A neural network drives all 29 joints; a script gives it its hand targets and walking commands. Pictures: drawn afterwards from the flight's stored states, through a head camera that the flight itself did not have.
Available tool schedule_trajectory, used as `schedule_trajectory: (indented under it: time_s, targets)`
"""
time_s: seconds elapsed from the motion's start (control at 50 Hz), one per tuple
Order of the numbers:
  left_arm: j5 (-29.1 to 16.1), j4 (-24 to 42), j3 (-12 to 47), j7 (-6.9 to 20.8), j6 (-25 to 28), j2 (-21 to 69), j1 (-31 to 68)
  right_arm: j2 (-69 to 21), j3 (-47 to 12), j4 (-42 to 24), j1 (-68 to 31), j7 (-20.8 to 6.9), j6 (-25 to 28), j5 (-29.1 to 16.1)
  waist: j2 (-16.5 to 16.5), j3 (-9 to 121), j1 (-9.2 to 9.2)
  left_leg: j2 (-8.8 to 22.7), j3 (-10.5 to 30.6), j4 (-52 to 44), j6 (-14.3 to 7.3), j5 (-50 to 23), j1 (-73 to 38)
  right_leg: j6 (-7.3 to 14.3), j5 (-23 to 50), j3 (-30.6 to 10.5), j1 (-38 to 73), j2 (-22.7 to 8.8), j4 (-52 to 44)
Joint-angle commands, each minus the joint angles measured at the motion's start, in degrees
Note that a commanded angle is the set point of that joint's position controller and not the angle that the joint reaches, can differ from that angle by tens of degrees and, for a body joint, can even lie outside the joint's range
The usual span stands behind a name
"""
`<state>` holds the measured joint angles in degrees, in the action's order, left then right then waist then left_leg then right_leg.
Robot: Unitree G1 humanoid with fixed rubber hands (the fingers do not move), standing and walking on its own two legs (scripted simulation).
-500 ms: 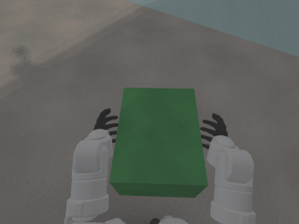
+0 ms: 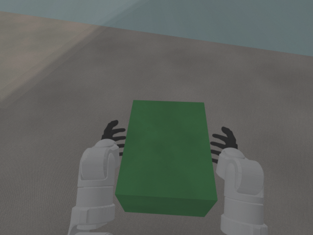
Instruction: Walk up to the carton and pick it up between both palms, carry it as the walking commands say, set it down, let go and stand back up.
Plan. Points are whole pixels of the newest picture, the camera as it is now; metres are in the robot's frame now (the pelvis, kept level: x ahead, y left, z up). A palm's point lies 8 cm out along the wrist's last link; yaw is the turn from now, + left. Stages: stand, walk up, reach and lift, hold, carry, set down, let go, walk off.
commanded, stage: carry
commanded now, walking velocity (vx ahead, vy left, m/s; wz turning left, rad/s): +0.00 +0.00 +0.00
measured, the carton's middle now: (166, 154) +0.33 -0.03 -0.01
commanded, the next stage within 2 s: none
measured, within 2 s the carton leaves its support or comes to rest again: neither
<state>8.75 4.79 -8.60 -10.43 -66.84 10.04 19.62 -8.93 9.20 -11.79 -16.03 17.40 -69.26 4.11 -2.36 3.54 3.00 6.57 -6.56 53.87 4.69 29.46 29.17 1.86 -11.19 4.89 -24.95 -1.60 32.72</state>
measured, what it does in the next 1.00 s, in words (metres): steps on the spot: left foot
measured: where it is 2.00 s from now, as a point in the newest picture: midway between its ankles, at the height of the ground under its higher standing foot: (127, 188)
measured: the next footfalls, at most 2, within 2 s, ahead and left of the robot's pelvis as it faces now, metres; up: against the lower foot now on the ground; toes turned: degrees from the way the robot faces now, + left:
left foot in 0.10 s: +0.05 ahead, +0.10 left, +0.00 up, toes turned +8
left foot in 1.40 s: +0.29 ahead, +0.20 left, +0.00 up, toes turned +27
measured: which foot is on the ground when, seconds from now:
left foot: up 0.00-0.08, down 0.10-1.00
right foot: down 0.00-1.00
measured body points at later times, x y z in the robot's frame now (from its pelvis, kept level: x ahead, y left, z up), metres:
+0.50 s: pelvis -0.01 -0.02 +0.01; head -0.05 -0.02 +0.46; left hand +0.28 +0.13 +0.08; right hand +0.28 -0.17 +0.09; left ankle +0.01 +0.09 -0.73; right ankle +0.06 -0.10 -0.73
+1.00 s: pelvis +0.03 -0.01 +0.01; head -0.01 -0.01 +0.46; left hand +0.31 +0.16 +0.10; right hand +0.33 -0.14 +0.11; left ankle +0.00 +0.09 -0.73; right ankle +0.06 -0.11 -0.72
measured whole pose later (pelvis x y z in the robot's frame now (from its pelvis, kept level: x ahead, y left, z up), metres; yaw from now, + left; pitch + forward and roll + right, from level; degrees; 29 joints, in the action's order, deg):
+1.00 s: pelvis +0.03 -0.01 +0.01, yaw +5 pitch +4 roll -1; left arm 7.8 6.3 -7.9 -12.4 -69.0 9.1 16.6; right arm -9.0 7.7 -8.2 -16.1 14.0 -69.8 7.3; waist -0.9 10.9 1.2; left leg 1.6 -4.2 25.7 -1.5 14.9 15.4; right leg -0.9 -16.9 11.6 -18.0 -2.5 25.9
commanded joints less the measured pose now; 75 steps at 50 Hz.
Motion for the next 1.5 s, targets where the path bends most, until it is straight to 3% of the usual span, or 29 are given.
schedule_trajectory:
  time_s: [0.0,0.06,0.1,0.12,0.16,0.36,0.52,0.74,0.78,0.82,0.88,0.94,0.96,0.98,1.0,1.02,1.04,1.08,1.12,1.22,1.26,1.3,1.34,1.36,1.38,1.4,1.42,1.44,1.48]
  targets:
    - [-23.04,3.91,34.56,19.77,0.71,57.40,23.09,-55.70,-40.21,-1.13,-33.76,-29.24,-0.41,-26.12,12.36,20.71,-3.99,-1.27,1.55,-6.94,-2.47,-1.10,-2.77,5.80,1.39,-11.81,13.89,-13.57,-12.62]
    - [-22.68,2.92,36.16,19.59,0.00,57.32,21.47,-55.39,-38.58,3.13,-28.62,-29.42,-1.26,-24.22,10.11,20.52,-3.76,-3.28,0.14,-24.91,-5.09,-8.63,-11.32,4.58,2.60,-12.38,12.98,-12.85,-13.34]
    - [-22.68,1.19,37.01,19.95,-0.37,57.86,20.96,-56.53,-37.27,6.13,-25.95,-29.56,-0.92,-22.34,6.90,21.43,-3.51,1.05,3.77,-31.06,-5.96,-16.54,-21.04,0.68,2.08,-10.76,8.21,-10.55,-12.81]
    - [-23.20,2.20,37.71,20.41,-0.51,57.87,22.40,-57.06,-37.14,7.19,-25.00,-29.60,-0.16,-21.41,0.93,19.26,-3.37,3.75,6.34,-30.49,-6.19,-12.91,-17.83,-1.12,-1.32,-7.40,6.66,-7.72,-11.87]
    - [-25.60,4.39,39.46,21.14,-0.75,58.49,27.65,-57.33,-36.59,6.18,-27.27,-29.67,0.58,-21.02,-1.85,14.89,-3.28,4.11,5.97,-32.75,-5.15,-8.85,-11.55,-1.19,-2.54,-6.95,7.90,-6.82,-11.73]
    - [-25.18,-2.29,36.12,22.26,0.27,57.70,25.88,-56.65,-37.25,7.27,-28.62,-29.02,3.00,-18.76,4.39,13.86,-2.95,1.09,4.31,-28.68,-5.00,-10.52,-9.70,-0.70,-8.15,-8.63,7.34,-8.46,-16.26]
    - [-24.87,1.90,36.74,20.91,0.83,56.89,25.19,-56.68,-39.35,3.75,-29.28,-28.90,2.75,-21.54,3.78,16.57,-3.24,1.37,5.11,-29.41,-5.59,-11.71,-9.49,-0.39,-5.12,-6.89,9.22,-8.02,-13.62]
    - [-23.14,-0.03,34.84,21.16,2.87,55.25,24.36,-55.22,-35.92,7.24,-26.35,-28.48,5.13,-18.19,2.20,16.89,-3.23,2.33,6.31,-30.26,-6.01,-15.12,-11.29,-0.22,1.89,-5.76,8.56,-7.39,-9.60]
    - [-28.06,8.80,40.63,20.79,1.05,57.36,27.32,-57.26,-40.98,-2.10,-29.26,-28.10,3.33,-22.83,1.34,16.65,-3.15,3.46,8.33,-34.85,-6.39,-2.34,-11.86,-1.67,-11.53,-4.04,7.60,-7.41,-11.06]
    - [-29.06,9.48,41.61,20.26,-1.35,57.02,27.64,-56.81,-40.96,-3.34,-29.53,-27.68,0.53,-23.96,0.22,14.41,-2.62,4.94,13.97,-39.79,-8.65,13.14,-12.46,-3.28,-22.39,-1.97,3.50,-5.84,-9.55]
    - [-27.74,4.78,39.96,20.48,-2.61,56.60,25.22,-56.24,-39.62,1.37,-27.05,-28.49,-1.11,-22.58,-4.15,11.50,-1.89,9.16,20.61,-42.96,-11.52,7.32,-18.66,-4.69,-11.62,2.62,-0.26,-3.61,-3.70]
    - [-26.12,1.72,38.56,20.63,-2.33,57.60,24.69,-55.93,-38.86,4.31,-27.59,-29.36,-1.19,-22.12,-2.67,11.99,-2.23,6.73,17.75,-41.52,-11.33,3.84,-15.37,-3.72,-11.15,2.94,7.87,-3.23,-9.09]
    - [-25.84,1.72,38.41,20.68,-2.15,58.23,25.60,-55.95,-38.67,4.42,-28.66,-29.59,-1.09,-22.25,-1.78,11.64,-2.66,4.68,14.89,-39.62,-10.17,4.40,-10.09,-2.96,-12.35,1.62,14.24,-4.41,-12.08]
    - [-25.54,1.92,38.30,20.63,-1.95,58.35,26.87,-56.06,-38.83,4.02,-29.60,-29.83,-1.14,-22.74,2.17,12.06,-2.83,1.52,10.79,-34.38,-8.15,4.14,-3.48,-1.52,-18.21,-4.20,21.06,-9.00,-15.62]
    - [-25.08,1.62,37.86,20.44,-1.84,58.05,26.58,-55.84,-39.07,3.69,-30.96,-29.98,-1.34,-23.14,8.86,10.93,-3.78,-3.51,3.52,-23.86,-6.25,0.34,4.45,1.11,-27.54,-13.20,26.49,-15.90,-22.28]
    - [-24.42,1.06,37.26,20.33,-1.80,57.97,25.44,-54.75,-39.11,3.57,-32.81,-29.89,-1.66,-23.52,14.36,8.75,-4.49,-5.56,-1.54,-14.26,-5.88,-2.62,11.84,4.08,-34.11,-21.92,29.26,-23.72,-27.62]
    - [-23.85,0.38,36.40,20.12,-1.67,57.59,25.55,-54.90,-38.78,4.87,-32.93,-29.72,-1.62,-23.32,11.02,7.55,-3.81,-2.76,2.32,-7.87,-6.10,-3.69,13.03,6.18,-32.69,-25.43,26.49,-27.71,-29.45]
    - [-23.95,1.79,37.03,19.85,-1.39,57.53,27.25,-55.72,-38.94,5.85,-32.77,-29.55,-1.38,-23.60,6.98,9.55,-3.36,-0.71,3.89,-4.15,-6.31,-7.26,14.22,4.89,-29.22,-20.19,28.06,-26.80,-28.67]
    - [-25.21,4.34,37.30,19.90,-1.09,58.09,29.53,-56.67,-39.21,4.12,-33.39,-29.15,-0.86,-24.12,8.53,10.38,-3.63,-1.16,2.01,-5.06,-5.37,-11.93,13.79,2.39,-18.76,-9.89,30.45,-22.62,-27.01]
    - [-25.87,4.10,36.94,20.32,-0.75,56.99,26.05,-55.55,-38.65,1.24,-31.20,-27.40,0.09,-22.12,11.40,10.78,-4.44,-2.38,-2.14,-12.97,-4.45,-15.67,11.46,1.67,8.12,3.85,34.24,-18.99,-21.11]
    - [-25.83,4.02,37.07,20.25,-0.81,56.98,23.90,-54.97,-38.80,-0.09,-30.50,-27.12,0.07,-21.74,13.30,10.44,-4.63,-3.95,-4.85,-16.45,-5.76,-16.92,8.02,0.68,16.21,7.59,34.00,-18.82,-18.89]
    - [-25.81,4.63,37.52,20.16,-0.92,57.14,22.02,-54.64,-38.96,-1.08,-30.00,-27.11,0.01,-21.67,15.68,11.01,-4.47,-7.40,-8.01,-20.01,-7.48,-18.11,0.98,-1.27,31.15,12.00,33.02,-18.34,-12.91]
    - [-26.08,6.26,38.21,20.29,-1.25,57.05,20.57,-55.31,-39.03,-1.23,-28.17,-27.18,0.32,-21.84,17.29,14.50,-3.42,-12.30,-11.82,-23.95,-8.50,-20.66,-10.54,-3.85,46.78,15.50,31.22,-18.02,-0.11]
    - [-26.12,6.91,38.56,20.40,-1.51,57.14,20.47,-56.01,-39.06,-0.96,-26.62,-27.10,0.53,-22.09,14.75,18.38,-1.73,-14.62,-13.53,-29.80,-9.30,-23.76,-21.69,-5.96,46.09,17.89,27.17,-16.23,12.37]
    - [-25.59,6.74,38.38,20.33,-1.57,56.52,21.43,-56.30,-38.81,-1.08,-26.08,-27.11,0.33,-21.82,9.81,21.38,0.08,-9.97,-4.70,-29.41,-9.97,-19.21,-35.72,-8.25,30.43,14.77,13.32,-16.58,26.80]
    - [-25.04,5.17,38.29,20.45,-1.96,57.39,21.29,-56.84,-38.37,1.41,-24.24,-27.09,-0.22,-21.06,-3.07,19.17,-1.21,4.91,19.03,-31.08,-12.87,-14.98,-38.25,-10.22,-15.08,10.54,-1.77,-11.99,38.58]
    - [-25.60,4.13,38.03,20.95,-2.45,56.54,21.97,-55.11,-36.92,3.81,-22.91,-27.18,-0.07,-19.60,-8.98,18.97,-2.55,14.31,44.24,-39.61,-22.44,-21.94,-43.89,-11.51,-27.43,1.27,-18.62,-3.46,48.00]
    - [-26.14,3.16,37.47,21.09,-2.17,57.73,22.72,-56.27,-36.62,1.65,-25.69,-27.22,0.13,-20.78,-1.16,16.81,-2.45,14.14,37.53,-37.39,-23.27,-29.10,-46.18,-9.86,-22.59,-3.49,-23.41,-8.33,49.25]
    - [-26.99,6.34,37.81,21.17,-0.82,60.74,25.35,-59.45,-37.72,-0.71,-28.71,-27.38,1.18,-22.01,3.32,15.78,-2.65,10.41,25.36,-35.59,-20.77,-38.56,-37.72,-9.13,-15.97,-4.56,-18.84,-11.30,40.64]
